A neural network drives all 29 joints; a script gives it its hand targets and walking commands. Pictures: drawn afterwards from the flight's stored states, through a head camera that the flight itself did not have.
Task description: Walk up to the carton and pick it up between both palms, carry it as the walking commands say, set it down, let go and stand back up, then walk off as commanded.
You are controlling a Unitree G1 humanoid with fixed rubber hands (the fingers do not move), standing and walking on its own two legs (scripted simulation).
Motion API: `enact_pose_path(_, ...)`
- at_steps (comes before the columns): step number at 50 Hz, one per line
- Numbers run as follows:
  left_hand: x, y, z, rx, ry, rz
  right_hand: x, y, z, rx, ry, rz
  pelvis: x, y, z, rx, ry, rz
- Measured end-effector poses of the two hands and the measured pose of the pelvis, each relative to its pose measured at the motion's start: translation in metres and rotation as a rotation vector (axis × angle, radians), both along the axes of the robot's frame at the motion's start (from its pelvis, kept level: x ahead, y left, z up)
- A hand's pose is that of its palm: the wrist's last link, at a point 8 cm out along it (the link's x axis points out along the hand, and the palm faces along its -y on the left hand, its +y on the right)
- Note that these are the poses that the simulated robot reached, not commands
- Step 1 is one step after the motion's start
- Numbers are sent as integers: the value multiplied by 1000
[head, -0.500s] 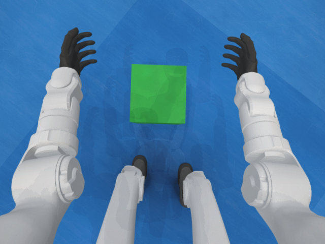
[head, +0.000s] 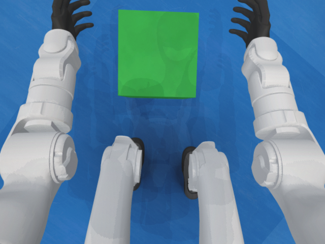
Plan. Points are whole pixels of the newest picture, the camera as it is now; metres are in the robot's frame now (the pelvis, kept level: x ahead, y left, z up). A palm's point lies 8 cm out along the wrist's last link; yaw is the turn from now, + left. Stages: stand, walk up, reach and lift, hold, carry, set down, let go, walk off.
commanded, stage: reach and lift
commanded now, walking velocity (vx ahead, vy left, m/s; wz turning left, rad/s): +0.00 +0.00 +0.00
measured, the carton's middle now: (157, 64) +0.51 +0.05 -0.36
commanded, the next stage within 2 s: none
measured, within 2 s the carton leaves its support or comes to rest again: neither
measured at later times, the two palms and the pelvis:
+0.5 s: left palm (92, 54) +0.50 +0.23 -0.27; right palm (228, 58) +0.53 -0.14 -0.27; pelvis -0.02 +0.00 -0.10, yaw +0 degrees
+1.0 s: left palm (96, 55) +0.51 +0.22 -0.29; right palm (223, 59) +0.53 -0.14 -0.29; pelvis -0.02 +0.00 -0.12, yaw +0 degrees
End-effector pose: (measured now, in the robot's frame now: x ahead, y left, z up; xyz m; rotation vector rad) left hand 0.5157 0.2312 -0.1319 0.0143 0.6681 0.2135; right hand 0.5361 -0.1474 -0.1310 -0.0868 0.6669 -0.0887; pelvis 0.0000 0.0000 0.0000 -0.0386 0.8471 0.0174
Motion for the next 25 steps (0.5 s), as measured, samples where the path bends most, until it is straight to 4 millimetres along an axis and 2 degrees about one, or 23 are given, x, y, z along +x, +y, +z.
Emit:
enact_pose_path(14,-6,-4,-82,1,32,5,-4,5,-84,7,30,4,-8,-1,-62,12,-65,-1)
enact_pose_path(25,-11,-6,-142,-3,62,4,-10,4,-143,10,66,12,-17,-3,-100,14,-138,-5)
